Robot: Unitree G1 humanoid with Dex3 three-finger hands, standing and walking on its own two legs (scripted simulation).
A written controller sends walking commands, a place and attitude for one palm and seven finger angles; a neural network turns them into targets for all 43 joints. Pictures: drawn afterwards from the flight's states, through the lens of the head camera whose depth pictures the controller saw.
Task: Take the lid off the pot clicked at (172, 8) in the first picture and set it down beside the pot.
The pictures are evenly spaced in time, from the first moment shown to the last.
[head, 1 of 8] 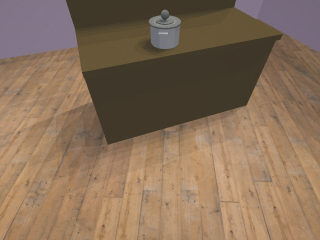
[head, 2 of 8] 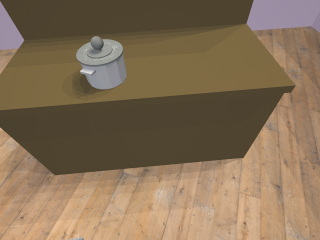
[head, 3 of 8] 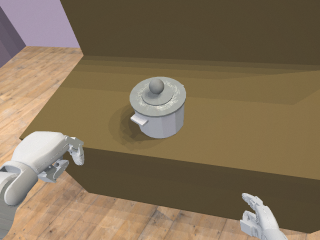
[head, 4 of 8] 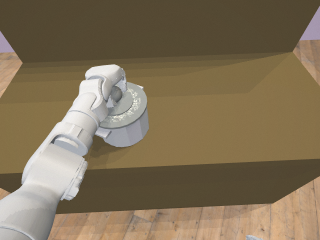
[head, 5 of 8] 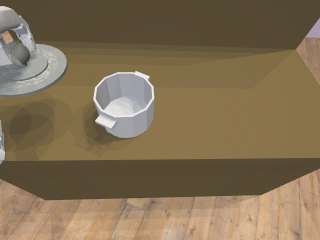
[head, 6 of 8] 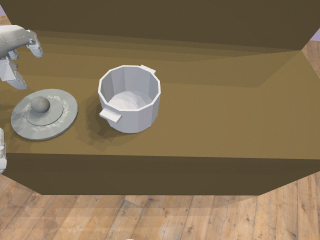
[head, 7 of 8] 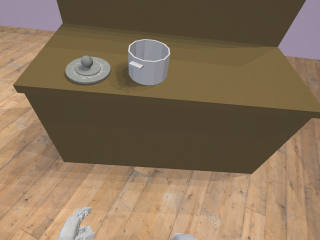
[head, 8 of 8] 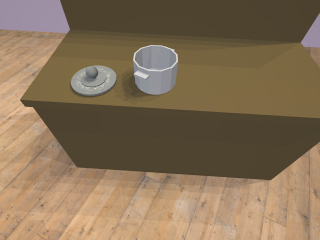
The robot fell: no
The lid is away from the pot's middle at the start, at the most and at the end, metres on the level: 0.00 0.27 0.26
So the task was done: yes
